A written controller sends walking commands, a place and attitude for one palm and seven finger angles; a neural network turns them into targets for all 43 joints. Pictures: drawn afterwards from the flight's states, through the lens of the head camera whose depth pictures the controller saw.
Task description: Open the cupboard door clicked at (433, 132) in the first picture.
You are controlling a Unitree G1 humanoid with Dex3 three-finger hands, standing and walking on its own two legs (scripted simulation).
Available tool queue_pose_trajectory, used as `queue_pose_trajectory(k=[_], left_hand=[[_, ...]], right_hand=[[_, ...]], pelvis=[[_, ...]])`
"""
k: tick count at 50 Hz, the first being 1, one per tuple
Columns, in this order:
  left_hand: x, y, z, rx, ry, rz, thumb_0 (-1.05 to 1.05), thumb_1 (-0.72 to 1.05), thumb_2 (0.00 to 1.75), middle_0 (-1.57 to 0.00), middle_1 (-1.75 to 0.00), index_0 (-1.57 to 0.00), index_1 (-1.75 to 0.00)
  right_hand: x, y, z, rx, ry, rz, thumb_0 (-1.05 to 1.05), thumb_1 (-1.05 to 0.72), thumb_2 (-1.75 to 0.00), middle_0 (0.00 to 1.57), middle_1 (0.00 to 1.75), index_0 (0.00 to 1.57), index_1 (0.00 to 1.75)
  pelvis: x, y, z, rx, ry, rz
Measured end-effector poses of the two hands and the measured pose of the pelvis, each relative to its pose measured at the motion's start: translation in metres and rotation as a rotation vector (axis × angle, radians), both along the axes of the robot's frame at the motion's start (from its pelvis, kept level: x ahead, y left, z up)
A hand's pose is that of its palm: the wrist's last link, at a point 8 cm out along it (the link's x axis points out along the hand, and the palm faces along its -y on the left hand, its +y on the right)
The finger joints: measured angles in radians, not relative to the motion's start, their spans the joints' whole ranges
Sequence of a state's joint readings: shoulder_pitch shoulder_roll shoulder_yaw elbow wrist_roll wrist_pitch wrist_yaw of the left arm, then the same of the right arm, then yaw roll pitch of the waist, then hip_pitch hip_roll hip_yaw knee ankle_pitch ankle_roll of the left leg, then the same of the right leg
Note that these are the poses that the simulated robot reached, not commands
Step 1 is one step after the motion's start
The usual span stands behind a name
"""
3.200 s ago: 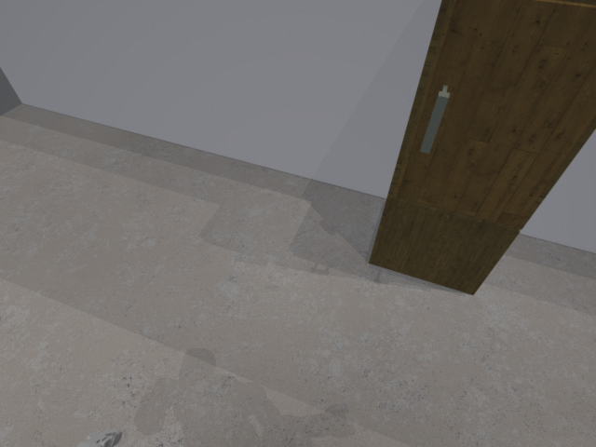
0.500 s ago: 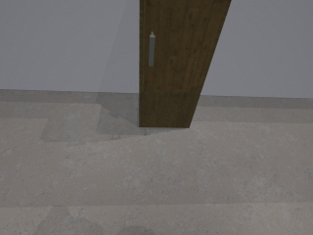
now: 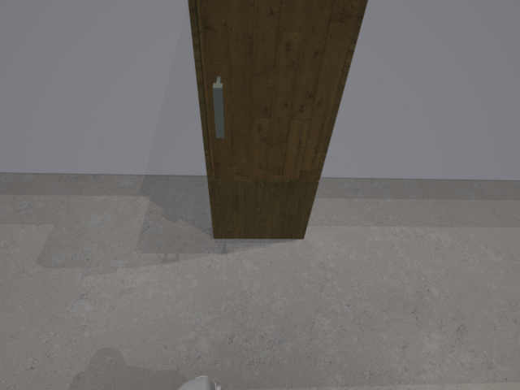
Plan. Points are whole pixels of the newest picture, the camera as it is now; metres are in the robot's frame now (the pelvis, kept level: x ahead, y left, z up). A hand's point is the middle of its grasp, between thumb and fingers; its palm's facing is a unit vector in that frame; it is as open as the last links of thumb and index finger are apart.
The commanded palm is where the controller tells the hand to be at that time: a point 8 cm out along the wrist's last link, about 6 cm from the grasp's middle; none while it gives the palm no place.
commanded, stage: take the last steps up to it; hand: left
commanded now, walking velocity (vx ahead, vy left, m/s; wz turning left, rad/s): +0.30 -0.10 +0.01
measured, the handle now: (219, 107) +0.83 +0.14 -0.03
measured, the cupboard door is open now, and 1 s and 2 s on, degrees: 0 0 0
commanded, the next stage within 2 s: come to a stop and stand still in 0.52 s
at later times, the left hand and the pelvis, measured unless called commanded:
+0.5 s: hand (185, 357) +0.21 +0.14 -0.17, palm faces -0.03 -0.98 -0.17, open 7.3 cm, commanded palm none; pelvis +0.18 -0.04 +0.01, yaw -2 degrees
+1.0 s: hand (216, 309) +0.31 +0.10 -0.16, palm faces +0.09 -0.97 -0.24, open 7.3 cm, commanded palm none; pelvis +0.27 -0.08 +0.01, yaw +1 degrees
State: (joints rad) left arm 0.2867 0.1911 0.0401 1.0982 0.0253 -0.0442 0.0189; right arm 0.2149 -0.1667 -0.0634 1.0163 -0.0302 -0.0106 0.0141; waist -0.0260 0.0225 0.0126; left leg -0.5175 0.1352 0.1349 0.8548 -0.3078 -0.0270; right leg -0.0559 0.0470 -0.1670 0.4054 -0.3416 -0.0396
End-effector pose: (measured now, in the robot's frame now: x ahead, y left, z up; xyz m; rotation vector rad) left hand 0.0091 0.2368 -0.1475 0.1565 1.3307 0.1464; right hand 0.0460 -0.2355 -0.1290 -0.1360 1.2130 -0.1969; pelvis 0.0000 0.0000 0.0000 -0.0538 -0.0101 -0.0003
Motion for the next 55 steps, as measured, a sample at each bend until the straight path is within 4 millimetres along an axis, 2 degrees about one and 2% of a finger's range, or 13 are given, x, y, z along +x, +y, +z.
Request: queue_pose_trajectory(k=[4,7,9,11,17,22,26,30,33,40,45,50,55], left_hand=[[-0.010,-0.002,-0.020,-0.042,0.110,0.043,-0.01,0.93,0.90,-0.20,-0.30,-0.20,-0.30],[-0.004,-0.006,-0.025,-0.073,0.177,0.047,0.00,0.92,0.90,-0.20,-0.30,-0.20,-0.30],[0.011,-0.008,-0.020,-0.084,0.185,0.040,0.00,0.92,0.90,-0.20,-0.30,-0.19,-0.30],[0.033,-0.010,-0.012,-0.090,0.163,0.035,0.00,0.92,0.90,-0.20,-0.30,-0.19,-0.30],[0.106,-0.019,0.003,-0.087,0.072,0.027,0.00,0.91,0.90,-0.20,-0.30,-0.19,-0.30],[0.163,-0.032,0.009,-0.055,0.056,-0.004,0.01,0.93,0.90,-0.20,-0.30,-0.19,-0.30],[0.216,-0.048,0.012,-0.013,0.031,-0.046,0.01,0.93,0.90,-0.20,-0.30,-0.19,-0.30],[0.269,-0.073,0.009,0.031,-0.045,-0.064,0.01,0.92,0.90,-0.20,-0.30,-0.19,-0.30],[0.290,-0.091,0.016,0.036,-0.092,-0.035,0.00,0.92,0.90,-0.20,-0.30,-0.19,-0.30],[0.306,-0.109,0.026,0.060,-0.068,0.015,0.00,0.96,0.90,-0.20,-0.30,-0.20,-0.30],[0.302,-0.107,0.024,0.055,-0.043,0.054,0.00,0.95,0.90,-0.20,-0.30,-0.20,-0.30],[0.287,-0.093,0.018,0.046,-0.005,0.078,0.00,0.93,0.90,-0.20,-0.30,-0.20,-0.30],[0.272,-0.065,0.006,0.022,0.028,0.090,0.00,0.91,0.90,-0.20,-0.30,-0.20,-0.30]], right_hand=[[0.074,0.014,0.000,-0.008,-0.101,0.058,0.00,-0.91,-0.90,0.20,0.29,0.20,0.30],[0.101,0.021,0.001,-0.016,-0.136,0.064,0.00,-0.91,-0.90,0.20,0.29,0.20,0.30],[0.103,0.023,0.004,-0.017,-0.115,0.045,0.00,-0.91,-0.90,0.20,0.29,0.20,0.30],[0.101,0.016,0.009,-0.038,-0.087,0.000,-0.01,-0.93,-0.90,0.20,0.29,0.20,0.30],[0.082,-0.002,0.016,-0.046,0.082,-0.035,-0.01,-0.94,-0.90,0.20,0.29,0.20,0.30],[0.068,-0.010,0.010,0.006,0.202,-0.093,0.00,-0.92,-0.90,0.20,0.29,0.20,0.30],[0.066,-0.019,-0.003,0.066,0.287,-0.138,0.00,-0.91,-0.90,0.20,0.29,0.20,0.30],[0.078,-0.037,-0.026,0.123,0.367,-0.146,0.00,-0.91,-0.90,0.20,0.29,0.20,0.30],[0.111,-0.054,-0.029,0.130,0.367,-0.109,0.01,-0.91,-0.90,0.20,0.29,0.20,0.30],[0.227,-0.084,-0.022,0.084,0.182,-0.036,0.01,-0.91,-0.90,0.20,0.29,0.20,0.30],[0.288,-0.100,-0.017,0.029,0.104,0.026,0.01,-0.93,-0.90,0.20,0.29,0.20,0.30],[0.329,-0.096,-0.006,-0.011,0.029,0.076,0.01,-0.92,-0.90,0.20,0.29,0.20,0.30],[0.346,-0.070,0.004,-0.037,-0.023,0.114,0.00,-0.92,-0.90,0.20,0.29,0.19,0.30]], pelvis=[[0.037,0.005,-0.012,-0.004,-0.013,0.001],[0.059,0.009,-0.014,0.019,-0.024,-0.021],[0.072,0.010,-0.009,0.022,-0.027,-0.027],[0.084,0.010,-0.001,0.025,-0.026,-0.026],[0.124,0.000,0.013,0.031,-0.011,-0.026],[0.160,-0.021,0.014,0.047,-0.004,-0.030],[0.191,-0.046,0.008,0.066,0.003,-0.033],[0.225,-0.074,-0.008,0.070,0.003,-0.029],[0.243,-0.087,-0.005,0.061,-0.005,-0.007],[0.271,-0.102,0.007,0.064,0.000,0.006],[0.276,-0.097,0.007,0.061,-0.002,0.014],[0.275,-0.084,0.006,0.066,0.003,0.023],[0.271,-0.062,0.002,0.053,0.014,0.030]])
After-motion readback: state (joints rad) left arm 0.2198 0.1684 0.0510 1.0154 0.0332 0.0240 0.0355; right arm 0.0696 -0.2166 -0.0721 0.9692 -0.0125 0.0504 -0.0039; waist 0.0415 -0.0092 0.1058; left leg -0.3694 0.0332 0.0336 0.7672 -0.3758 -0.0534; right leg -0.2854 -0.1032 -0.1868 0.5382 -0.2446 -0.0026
